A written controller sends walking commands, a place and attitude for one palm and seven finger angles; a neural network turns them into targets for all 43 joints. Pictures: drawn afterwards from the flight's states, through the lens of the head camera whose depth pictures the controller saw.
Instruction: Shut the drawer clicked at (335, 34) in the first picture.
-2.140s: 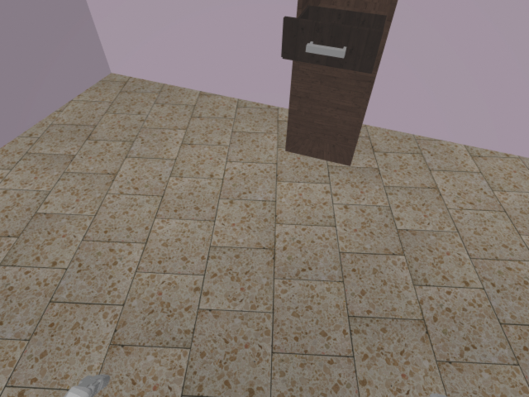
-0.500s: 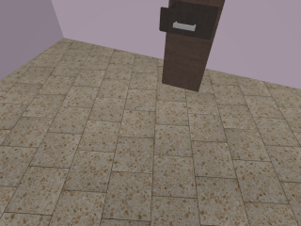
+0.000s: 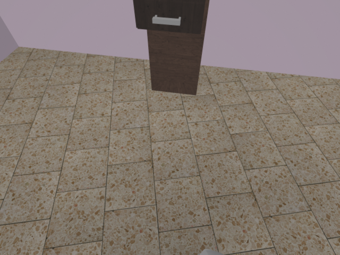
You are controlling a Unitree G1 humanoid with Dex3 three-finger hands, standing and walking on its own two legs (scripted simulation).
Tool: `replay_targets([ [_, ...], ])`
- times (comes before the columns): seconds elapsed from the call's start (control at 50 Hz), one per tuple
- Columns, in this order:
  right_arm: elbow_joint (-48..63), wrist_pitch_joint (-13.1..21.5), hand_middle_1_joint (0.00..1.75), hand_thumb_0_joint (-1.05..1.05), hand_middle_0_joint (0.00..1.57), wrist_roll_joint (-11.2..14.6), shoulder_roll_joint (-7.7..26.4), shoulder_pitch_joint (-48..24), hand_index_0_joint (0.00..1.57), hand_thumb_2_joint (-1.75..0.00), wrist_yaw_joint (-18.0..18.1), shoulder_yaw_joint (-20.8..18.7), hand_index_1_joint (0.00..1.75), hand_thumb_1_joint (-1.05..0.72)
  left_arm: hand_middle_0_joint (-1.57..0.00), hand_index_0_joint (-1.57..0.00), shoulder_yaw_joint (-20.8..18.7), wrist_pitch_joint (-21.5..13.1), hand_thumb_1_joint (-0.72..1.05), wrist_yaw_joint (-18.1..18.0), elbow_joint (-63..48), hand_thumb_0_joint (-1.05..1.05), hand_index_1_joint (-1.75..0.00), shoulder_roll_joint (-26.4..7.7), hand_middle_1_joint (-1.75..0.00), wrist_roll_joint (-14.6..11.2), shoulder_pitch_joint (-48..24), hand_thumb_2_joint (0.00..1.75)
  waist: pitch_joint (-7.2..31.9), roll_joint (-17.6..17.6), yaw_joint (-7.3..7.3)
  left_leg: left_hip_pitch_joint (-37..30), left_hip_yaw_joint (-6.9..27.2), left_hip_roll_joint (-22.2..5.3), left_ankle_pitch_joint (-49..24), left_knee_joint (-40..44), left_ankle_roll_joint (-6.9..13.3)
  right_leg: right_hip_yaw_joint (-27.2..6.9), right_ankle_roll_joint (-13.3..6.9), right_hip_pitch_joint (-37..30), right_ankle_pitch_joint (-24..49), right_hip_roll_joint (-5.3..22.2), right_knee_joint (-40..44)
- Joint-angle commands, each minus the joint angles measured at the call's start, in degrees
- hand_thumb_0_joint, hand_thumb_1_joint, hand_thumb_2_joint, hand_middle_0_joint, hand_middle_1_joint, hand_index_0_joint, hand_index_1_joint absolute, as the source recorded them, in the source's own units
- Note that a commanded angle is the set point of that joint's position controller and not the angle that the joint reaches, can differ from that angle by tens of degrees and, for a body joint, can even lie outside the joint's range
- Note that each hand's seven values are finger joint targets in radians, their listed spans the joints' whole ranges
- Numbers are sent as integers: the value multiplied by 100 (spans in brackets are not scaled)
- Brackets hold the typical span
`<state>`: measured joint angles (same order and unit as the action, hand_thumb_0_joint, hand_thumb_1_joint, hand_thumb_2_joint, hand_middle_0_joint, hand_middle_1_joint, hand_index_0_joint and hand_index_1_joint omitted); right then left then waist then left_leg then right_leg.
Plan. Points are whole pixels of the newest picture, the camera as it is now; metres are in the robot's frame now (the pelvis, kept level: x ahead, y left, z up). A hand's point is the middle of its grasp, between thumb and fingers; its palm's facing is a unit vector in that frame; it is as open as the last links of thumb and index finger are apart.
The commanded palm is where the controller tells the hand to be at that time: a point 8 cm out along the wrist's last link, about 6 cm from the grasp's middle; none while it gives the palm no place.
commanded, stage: walk to a spot facing it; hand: left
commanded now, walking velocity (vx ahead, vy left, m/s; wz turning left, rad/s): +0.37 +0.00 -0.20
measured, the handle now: (167, 19) +1.14 +0.06 +0.01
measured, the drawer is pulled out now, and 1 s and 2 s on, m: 0.30 0.30 0.30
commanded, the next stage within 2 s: turn to face it in 0.96 s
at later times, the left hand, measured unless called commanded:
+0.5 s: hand (103, 235) +0.20 +0.21 -0.19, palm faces -0.01 -0.99 -0.12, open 7.4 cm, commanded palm none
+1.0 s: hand (147, 132) +0.57 +0.11 -0.18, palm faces -0.27 -0.95 -0.18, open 7.4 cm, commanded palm none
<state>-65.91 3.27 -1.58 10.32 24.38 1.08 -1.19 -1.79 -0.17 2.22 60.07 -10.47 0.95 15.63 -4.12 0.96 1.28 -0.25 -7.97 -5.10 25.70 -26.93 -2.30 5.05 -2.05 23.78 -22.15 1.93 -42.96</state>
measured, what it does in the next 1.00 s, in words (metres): walks ahead, turning right: right foot, then left foot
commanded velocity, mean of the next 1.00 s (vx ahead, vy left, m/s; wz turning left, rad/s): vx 0.35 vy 0.00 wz -0.25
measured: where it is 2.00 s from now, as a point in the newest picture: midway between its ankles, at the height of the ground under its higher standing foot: (182, 181)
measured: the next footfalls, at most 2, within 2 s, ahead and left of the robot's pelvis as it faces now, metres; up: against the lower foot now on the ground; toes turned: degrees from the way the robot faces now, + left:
right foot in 0.04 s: +0.12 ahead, -0.12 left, +0.00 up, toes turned -6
left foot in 0.40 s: +0.30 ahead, +0.12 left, +0.00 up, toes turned +7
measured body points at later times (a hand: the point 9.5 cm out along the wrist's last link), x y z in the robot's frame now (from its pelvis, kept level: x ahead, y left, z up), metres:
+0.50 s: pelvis +0.21 +0.03 +0.00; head +0.21 +0.07 +0.45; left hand +0.20 +0.26 -0.18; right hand +0.27 -0.20 -0.13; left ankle +0.26 +0.12 -0.73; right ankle +0.09 -0.10 -0.66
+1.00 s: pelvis +0.42 -0.03 -0.02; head +0.45 -0.05 +0.43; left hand +0.58 +0.16 -0.16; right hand +0.25 -0.18 -0.16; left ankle +0.28 +0.12 -0.68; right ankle +0.49 -0.13 -0.73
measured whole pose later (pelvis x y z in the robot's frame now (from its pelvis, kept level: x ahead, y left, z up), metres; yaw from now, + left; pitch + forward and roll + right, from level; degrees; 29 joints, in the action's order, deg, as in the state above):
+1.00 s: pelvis +0.42 -0.03 -0.02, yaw -16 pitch -1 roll +0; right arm -68.2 2.1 -0.6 5.5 27.5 0.5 -1.5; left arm -3.4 -3.2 1.2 57.0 -9.7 1.3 7.6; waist -5.6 0.2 1.5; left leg 4.0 -14.0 -8.4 30.1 -52.2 -2.2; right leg 8.6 -5.8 25.2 -11.1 1.0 -38.5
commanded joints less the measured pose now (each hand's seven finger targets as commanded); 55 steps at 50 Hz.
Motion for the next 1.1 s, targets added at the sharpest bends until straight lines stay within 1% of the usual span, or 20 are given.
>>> replay_targets([
  [0.0,386,142,30,0,20,133,816,-380,20,-90,-54,-181,30,-90,-20,-20,-353,-272,90,-127,267,0,-30,-999,-30,90,2061,90,834,-1033,-1184,2365,-366,-258,-2269,-2573,376,-821,-489,-3198,468,575,1494],
  [0.02,619,178,30,0,20,156,519,-443,20,-90,-72,-133,30,-90,-20,-20,-438,-329,90,-208,326,0,-30,-1436,-30,32,2392,90,946,-2109,-1103,3422,-151,273,401,-4035,251,-3454,-1085,-3466,313,1959,2598],
  [0.04,720,131,30,0,20,134,601,-776,20,-90,-75,-166,30,-90,-20,-20,-443,-312,90,-257,245,0,-30,-1466,-30,-53,2063,90,705,-1410,-1017,3785,375,66,605,-4725,312,-4058,-1388,-3212,-33,2242,3014],
  [0.1,717,65,30,0,20,40,395,-1077,20,-90,-122,-191,30,-90,-20,-20,-295,-306,90,-315,-86,0,-30,-996,-30,25,809,90,-234,-483,-501,3671,709,-457,-221,-4564,284,-2938,-1161,-1300,-487,1893,3100],
  [0.16,562,-110,30,0,20,13,127,-506,20,-90,-147,-195,30,-90,-20,-20,-227,-356,90,-329,-148,0,-30,-759,-30,88,342,90,-217,-456,-3,2924,471,-471,-533,-3571,134,-1646,-892,-458,318,1428,3179],
  [0.32,947,28,30,0,20,58,208,-981,20,-90,-262,-245,30,-90,-20,-20,-286,-368,90,-254,-22,0,-30,-886,-30,59,457,90,-170,-662,-44,1999,-1,-83,-1295,-1121,107,-1096,-673,-725,219,1057,2887],
  [0.36,771,111,30,0,20,42,399,-388,20,-90,-200,-302,30,-90,-20,-20,-290,-341,90,-246,-43,0,-30,-778,-30,41,427,90,3,-145,239,856,-65,43,-1314,-485,121,-830,-512,-420,602,749,1951],
  [0.38,597,156,30,0,20,-8,784,297,20,-90,-130,-403,30,-90,-20,-20,-255,-335,90,-217,-97,0,-30,-523,-30,14,517,90,387,857,494,-92,788,-446,-663,73,319,-531,-322,42,831,314,516],
  [0.4,455,166,30,0,20,-81,1423,1007,20,-90,-83,-559,30,-90,-20,-20,-202,-320,90,-170,-218,0,-30,-179,-30,-36,608,90,710,2395,623,-683,2951,-1976,-22,1172,792,195,5,1072,-867,-383,-1473],
  [0.42,437,84,30,0,20,-45,1354,1009,20,-90,-45,-498,30,-90,-20,-20,-215,-337,90,-195,-398,0,-30,-312,-30,37,301,90,558,1782,587,-444,3589,-2298,455,1603,1067,-408,-66,1473,-1026,-258,-2473],
  [0.48,653,154,30,0,20,-6,562,23,20,-90,4,-272,30,-90,-20,-20,-274,-297,90,-133,-259,0,-30,-283,-30,88,11,90,-223,551,172,748,2283,-1832,-188,1715,801,-670,-26,1639,424,360,-3177],
  [0.56,589,297,30,0,20,28,254,-48,20,-90,55,-224,30,-90,-20,-20,-254,-107,90,-112,-108,0,-30,10,-30,111,392,90,93,348,-158,751,535,-1294,-2404,1520,578,-538,144,1254,1089,380,-2863],
  [0.7,305,267,30,0,20,42,334,310,20,-90,68,-200,30,-90,-20,-20,-213,7,90,-25,-445,0,-30,-8,-30,108,-514,90,-261,484,-42,58,-169,-1284,-3054,1666,801,-106,240,1822,1490,498,-1293],
  [0.84,59,162,30,0,20,-7,519,626,20,-90,56,-227,30,-90,-20,-20,-189,-93,90,-17,-632,0,-30,-101,-30,66,-1093,90,-335,541,91,-321,-577,-1503,-4518,1004,841,359,-147,820,932,155,430],
  [0.9,181,132,30,0,20,56,785,135,20,-90,44,-269,30,-90,-20,-20,-316,-199,90,-63,-138,0,-30,-391,-30,106,592,90,567,546,-746,35,-1025,-1240,-5643,-1110,555,648,-386,-1340,1212,-304,1024],
  [0.92,260,125,30,0,20,112,651,206,20,-90,-34,-248,30,-90,-20,-20,-449,-286,90,-112,68,0,-30,-874,-30,137,1288,90,1163,-282,-1015,1231,-1089,-943,-4238,-2707,343,-189,-647,-2827,1404,347,1276],
  [0.94,464,144,30,0,20,173,220,447,20,-90,-50,-178,30,-90,-20,-20,-590,-324,90,-213,135,0,-30,-1489,-30,71,1724,90,1842,-1746,-966,2985,-731,74,381,-4592,39,-3120,-1321,-4084,2272,2029,1892],
  [0.96,586,95,30,0,20,167,322,-9,20,-90,-23,-203,30,-90,-20,-20,-598,-276,90,-274,120,0,-30,-1621,-30,-70,1545,90,1603,-1348,-885,3433,219,116,768,-5410,173,-3649,-1566,-3780,2410,2259,2509],
  [1.02,519,-12,30,0,20,66,144,-306,20,-90,-32,-211,30,-90,-20,-20,-345,-312,90,-303,-193,0,-30,-820,-30,-67,230,90,343,-388,-263,3209,647,-508,-573,-5058,176,-2105,-1005,-1464,1676,1729,2866],
  [1.08,324,-203,30,0,20,20,-103,106,20,-90,-11,-152,30,-90,-20,-20,-187,-410,90,-349,-176,0,-30,-441,-30,11,-29,90,161,-237,151,2664,565,-469,-779,-4264,78,-933,-785,-600,3146,1371,2896],
])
